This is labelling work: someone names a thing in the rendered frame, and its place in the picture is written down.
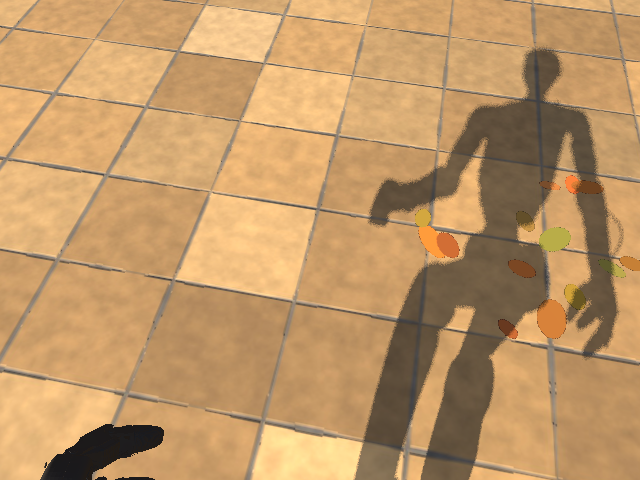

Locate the robot left hand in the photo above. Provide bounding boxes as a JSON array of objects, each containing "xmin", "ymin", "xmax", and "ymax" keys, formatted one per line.
[{"xmin": 40, "ymin": 424, "xmax": 164, "ymax": 480}]

